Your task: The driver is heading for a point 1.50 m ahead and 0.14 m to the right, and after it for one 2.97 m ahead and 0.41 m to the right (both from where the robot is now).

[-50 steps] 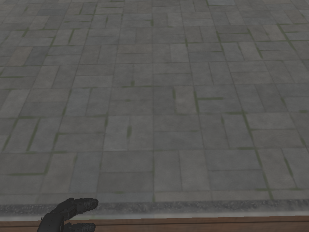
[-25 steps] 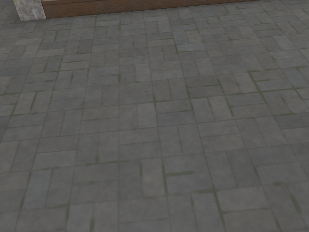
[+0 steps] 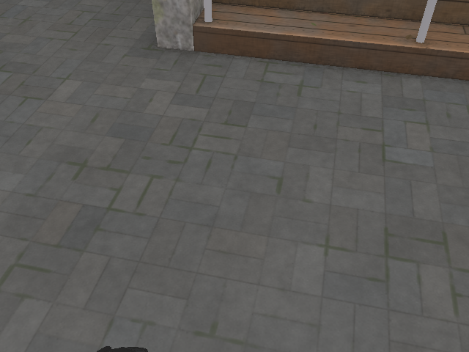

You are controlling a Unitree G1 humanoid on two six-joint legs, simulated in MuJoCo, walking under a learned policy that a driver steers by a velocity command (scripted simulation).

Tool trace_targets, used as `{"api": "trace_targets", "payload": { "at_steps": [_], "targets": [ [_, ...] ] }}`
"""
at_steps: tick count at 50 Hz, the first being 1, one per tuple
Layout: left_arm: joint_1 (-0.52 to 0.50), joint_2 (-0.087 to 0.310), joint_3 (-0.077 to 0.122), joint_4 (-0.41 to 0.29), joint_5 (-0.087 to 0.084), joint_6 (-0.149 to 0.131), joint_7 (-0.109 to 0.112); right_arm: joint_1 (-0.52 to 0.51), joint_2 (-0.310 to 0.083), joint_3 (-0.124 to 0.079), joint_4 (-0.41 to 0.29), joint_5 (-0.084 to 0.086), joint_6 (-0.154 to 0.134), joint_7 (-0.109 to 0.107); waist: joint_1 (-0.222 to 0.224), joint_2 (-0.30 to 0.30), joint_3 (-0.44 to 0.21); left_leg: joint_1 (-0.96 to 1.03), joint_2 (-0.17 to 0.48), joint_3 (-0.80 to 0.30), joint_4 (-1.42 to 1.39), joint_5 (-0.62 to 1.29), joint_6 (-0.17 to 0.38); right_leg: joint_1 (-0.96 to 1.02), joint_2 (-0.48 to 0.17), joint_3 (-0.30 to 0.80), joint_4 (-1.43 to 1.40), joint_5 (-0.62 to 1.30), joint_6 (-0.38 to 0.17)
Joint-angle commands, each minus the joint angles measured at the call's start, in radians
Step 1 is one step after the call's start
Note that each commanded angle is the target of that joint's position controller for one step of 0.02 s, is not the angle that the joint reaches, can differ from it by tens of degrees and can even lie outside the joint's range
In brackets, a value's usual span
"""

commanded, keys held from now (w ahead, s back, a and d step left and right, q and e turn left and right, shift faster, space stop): w+q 0.16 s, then w+e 0.84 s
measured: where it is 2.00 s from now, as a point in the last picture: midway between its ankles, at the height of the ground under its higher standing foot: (308, 235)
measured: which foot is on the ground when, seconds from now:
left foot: down 0.00-0.40, up 0.42-0.88, down 0.90-1.00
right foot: up 0.00-0.38, down 0.40-0.90, up 0.92-1.00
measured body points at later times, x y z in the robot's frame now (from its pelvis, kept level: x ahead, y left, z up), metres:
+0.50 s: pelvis +0.31 -0.06 +0.02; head +0.34 -0.06 +0.47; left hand +0.46 +0.21 -0.07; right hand +0.40 -0.31 -0.10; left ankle +0.13 +0.04 -0.59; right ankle +0.39 -0.12 -0.71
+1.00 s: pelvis +0.59 -0.04 +0.02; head +0.60 -0.04 +0.47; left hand +0.69 +0.21 -0.10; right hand +0.76 -0.32 -0.04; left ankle +0.67 +0.05 -0.71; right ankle +0.44 -0.13 -0.62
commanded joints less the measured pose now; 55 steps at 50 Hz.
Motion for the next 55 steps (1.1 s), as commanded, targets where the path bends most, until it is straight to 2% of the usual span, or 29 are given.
{"api": "trace_targets", "payload": {
  "at_steps": [1, 3, 4, 7, 10, 12, 15, 18, 19, 20, 21, 22, 23, 25, 28, 30, 35, 38, 40, 43, 44, 45, 46, 47, 48, 49, 50, 53, 55],
  "targets": [
    [0.092, 0.053, 0.000, -0.042, 0.013, 0.012, 0.029, -0.174, -0.022, 0.006, -0.113, 0.014, -0.042, 0.011, 0.108, -0.081, 0.121, -0.114, 0.108, -0.216, -0.356, 0.262, -0.047, -0.045, -0.053, -0.096, -0.330, 0.061, 0.036],
    [-0.048, 0.036, -0.006, -0.095, 0.044, 0.015, 0.054, -0.075, -0.055, -0.006, -0.101, 0.019, -0.049, -0.014, 0.036, 0.036, 0.080, -0.102, 0.088, -0.229, -0.399, 0.407, -0.043, 0.010, -0.028, -0.182, -0.516, 0.142, 0.081],
    [-0.091, 0.024, -0.006, -0.106, 0.038, 0.014, 0.063, -0.021, -0.069, -0.014, -0.100, 0.014, -0.042, -0.039, 0.001, 0.095, 0.059, -0.032, 0.110, -0.263, -0.404, 0.463, -0.046, -0.012, -0.022, -0.187, -0.581, 0.183, 0.093],
    [-0.244, 0.014, -0.007, -0.138, 0.005, 0.007, 0.057, 0.095, -0.068, -0.027, -0.122, 0.024, -0.027, -0.084, -0.100, 0.067, 0.032, 0.283, 0.202, -0.410, -0.414, 0.403, -0.024, -0.151, -0.024, -0.125, -0.862, 0.202, 0.139],
    [-0.326, 0.034, 0.002, -0.141, -0.032, -0.001, 0.032, 0.120, -0.058, -0.024, -0.124, 0.028, -0.018, -0.097, -0.130, 0.116, 0.043, 0.454, 0.273, -0.420, -0.444, 0.351, 0.009, -0.132, -0.014, -0.122, -1.144, 0.154, 0.156],
    [-0.374, 0.059, 0.014, -0.146, -0.036, -0.010, 0.010, 0.158, -0.066, -0.021, -0.104, 0.026, -0.025, -0.086, -0.163, 0.138, 0.083, 0.484, 0.295, -0.403, -0.463, 0.358, 0.023, -0.057, -0.001, -0.161, -1.272, 0.134, 0.150],
    [-0.325, 0.083, 0.031, -0.126, -0.046, -0.013, -0.007, 0.126, -0.115, -0.028, -0.096, 0.023, -0.027, -0.085, -0.133, 0.141, 0.108, 0.517, 0.317, -0.354, -0.436, 0.580, 0.010, 0.119, 0.036, -0.171, -1.418, 0.124, 0.098],
    [-0.119, 0.147, 0.067, -0.061, -0.034, -0.009, 0.003, 0.068, -0.155, -0.040, -0.101, 0.009, -0.024, -0.084, -0.036, 0.144, 0.021, 0.561, 0.298, -0.272, -0.228, 1.064, -0.030, 0.392, 0.100, -0.203, -1.486, 0.065, 0.028],
    [0.034, 0.171, 0.079, -0.019, -0.028, -0.005, 0.008, 0.014, -0.164, -0.042, -0.123, -0.008, -0.026, -0.079, 0.035, 0.127, -0.057, 0.465, 0.274, -0.250, -0.072, 1.079, -0.043, 0.610, 0.059, -0.150, -1.466, 0.108, -0.013],
    [0.231, 0.215, 0.083, 0.015, -0.006, 0.001, 0.014, -0.022, -0.136, -0.033, -0.157, -0.031, -0.037, -0.078, 0.098, 0.013, -0.203, 0.257, 0.224, -0.228, 0.182, 0.801, -0.047, 0.928, -0.086, 0.030, -1.390, 0.176, -0.076],
    [0.282, 0.276, 0.104, 0.025, 0.005, 0.004, 0.014, 0.135, -0.033, -0.004, -0.157, -0.018, -0.054, -0.069, 0.020, -0.317, -0.289, -0.177, 0.042, -0.158, 0.580, 0.002, -0.163, 1.296, -0.321, 0.475, -1.412, 0.161, -0.272],
    [0.249, 0.204, 0.099, 0.027, -0.023, 0.013, 0.020, 0.133, -0.100, -0.010, -0.162, 0.004, -0.080, -0.064, 0.029, -0.313, -0.272, -0.292, 0.069, -0.213, 0.721, -0.110, -0.153, 1.239, -0.302, 0.657, -1.567, -0.073, -0.265],
    [0.152, 0.154, 0.086, 0.001, -0.027, 0.025, 0.031, 0.001, -0.171, -0.030, -0.196, 0.020, -0.096, -0.054, 0.021, -0.203, -0.108, -0.326, 0.130, -0.227, 0.721, -0.016, -0.136, 1.053, -0.252, 0.505, -1.600, -0.125, -0.201],
    [0.112, 0.147, 0.078, -0.018, -0.016, 0.035, 0.022, -0.133, -0.144, -0.028, -0.253, -0.011, -0.108, -0.055, -0.016, 0.010, 0.032, -0.313, 0.167, -0.163, 0.678, 0.047, -0.144, 0.812, -0.165, 0.337, -1.652, 0.088, -0.177],
    [0.131, 0.132, 0.074, -0.008, -0.021, 0.033, 0.020, -0.119, -0.104, -0.024, -0.285, -0.019, -0.093, -0.062, -0.074, -0.028, 0.048, -0.307, 0.211, -0.137, 0.594, 0.058, -0.172, 0.709, -0.096, 0.241, -1.669, 0.258, -0.174],
    [0.155, 0.169, 0.084, 0.000, -0.022, 0.034, 0.027, -0.147, -0.094, -0.023, -0.301, -0.023, -0.081, -0.077, -0.079, -0.026, 0.063, -0.339, 0.228, -0.111, 0.499, 0.076, -0.196, 0.648, -0.081, 0.216, -1.664, 0.288, -0.154],
    [0.263, 0.192, 0.094, 0.044, -0.041, 0.056, 0.057, -0.398, -0.043, -0.007, -0.367, -0.017, -0.084, -0.078, 0.003, -0.068, 0.061, -0.159, 0.154, -0.062, 0.044, 0.342, -0.228, 0.519, 0.012, 0.152, -1.637, 0.291, -0.071],
    [0.317, 0.192, 0.098, 0.056, -0.050, 0.070, 0.061, -0.480, -0.073, -0.020, -0.376, 0.009, -0.088, -0.071, 0.036, -0.103, 0.053, -0.162, 0.114, -0.093, -0.121, 0.358, -0.219, 0.658, -0.017, 0.238, -1.585, 0.232, -0.050],
    [0.336, 0.178, 0.100, 0.063, -0.049, 0.083, 0.063, -0.519, -0.088, -0.030, -0.381, 0.012, -0.096, -0.065, 0.048, -0.108, 0.056, -0.163, 0.100, -0.120, -0.207, 0.337, -0.195, 0.754, -0.045, 0.306, -1.532, 0.200, -0.041],
    [0.279, 0.179, 0.108, 0.047, -0.042, 0.099, 0.067, -0.417, -0.125, -0.057, -0.351, 0.011, -0.115, -0.060, -0.016, -0.147, 0.026, 0.041, 0.086, -0.122, -0.321, 0.291, -0.135, 0.764, -0.033, 0.340, -1.414, 0.315, -0.029],
    [0.229, 0.169, 0.106, 0.023, -0.038, 0.094, 0.060, -0.296, -0.155, -0.074, -0.326, 0.001, -0.118, -0.067, -0.079, -0.136, -0.050, 0.263, 0.144, -0.145, -0.329, 0.330, -0.089, 0.682, 0.007, 0.300, -1.292, 0.363, -0.003],
    [0.198, 0.134, 0.095, -0.010, -0.021, 0.083, 0.052, -0.117, -0.214, -0.095, -0.310, -0.013, -0.112, -0.078, -0.157, -0.052, -0.186, 0.571, 0.318, -0.294, -0.274, 0.345, -0.007, 0.506, 0.061, 0.215, -1.041, 0.183, 0.037],
    [0.383, 0.078, 0.070, -0.004, -0.026, 0.073, 0.044, -0.038, -0.255, -0.103, -0.284, -0.009, -0.097, -0.084, -0.095, 0.263, -0.305, 0.907, 0.566, -0.672, -0.274, 0.330, 0.183, 0.165, 0.184, 0.108, -0.776, -0.484, 0.100],
    [0.393, 0.168, 0.082, 0.007, -0.042, 0.069, 0.044, -0.032, -0.190, -0.099, -0.285, 0.017, -0.085, -0.088, -0.113, 0.259, -0.256, 0.852, 0.610, -0.840, -0.342, 0.026, 0.197, 0.022, 0.087, 0.072, -0.617, -0.509, 0.115],
    [0.282, 0.220, 0.102, -0.004, -0.044, 0.077, 0.045, -0.075, -0.127, -0.085, -0.300, 0.017, -0.078, -0.096, -0.133, 0.133, -0.103, 0.710, 0.545, -0.714, -0.381, -0.053, 0.140, -0.018, 0.052, 0.054, -0.555, -0.387, 0.133],
    [0.202, 0.216, 0.107, -0.029, -0.030, 0.083, 0.046, -0.123, -0.115, -0.077, -0.299, 0.012, -0.070, -0.095, -0.112, 0.040, 0.011, 0.547, 0.496, -0.580, -0.413, 0.022, 0.093, -0.002, 0.020, 0.014, -0.561, -0.295, 0.140],
    [0.160, 0.196, 0.109, -0.047, -0.016, 0.084, 0.043, -0.149, -0.105, -0.072, -0.291, 0.008, -0.068, -0.089, -0.090, 0.018, 0.084, 0.422, 0.450, -0.490, -0.447, 0.103, 0.070, 0.020, -0.003, 0.001, -0.582, -0.251, 0.142],
    [0.181, 0.125, 0.100, -0.048, -0.029, 0.093, 0.036, -0.181, -0.088, -0.066, -0.250, -0.001, -0.074, -0.071, -0.032, 0.076, 0.133, 0.237, 0.375, -0.293, -0.526, 0.219, 0.038, 0.106, -0.048, -0.031, -0.634, -0.212, 0.148],
    [0.144, 0.120, 0.097, -0.061, -0.025, 0.097, 0.038, -0.171, -0.121, -0.077, -0.216, -0.002, -0.080, -0.066, -0.029, 0.070, 0.135, 0.223, 0.378, -0.217, -0.548, 0.326, 0.051, 0.090, -0.062, -0.032, -0.697, -0.163, 0.163]
  ]
}}
Keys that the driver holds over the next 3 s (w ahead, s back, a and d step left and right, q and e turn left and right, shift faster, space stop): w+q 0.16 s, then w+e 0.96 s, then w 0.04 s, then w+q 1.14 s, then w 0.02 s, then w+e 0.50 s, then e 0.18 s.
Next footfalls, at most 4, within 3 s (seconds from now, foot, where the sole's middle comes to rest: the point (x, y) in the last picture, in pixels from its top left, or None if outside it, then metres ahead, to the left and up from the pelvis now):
0.40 right None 0.43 -0.11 -0.75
0.90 left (241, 316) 0.71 0.04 -0.75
1.38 right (349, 282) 0.84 -0.30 -0.75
1.88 left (274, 207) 1.15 -0.07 -0.75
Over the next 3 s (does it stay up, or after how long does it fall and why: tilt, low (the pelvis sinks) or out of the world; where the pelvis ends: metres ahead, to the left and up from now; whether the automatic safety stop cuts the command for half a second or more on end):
stays up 1.54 -0.07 0.03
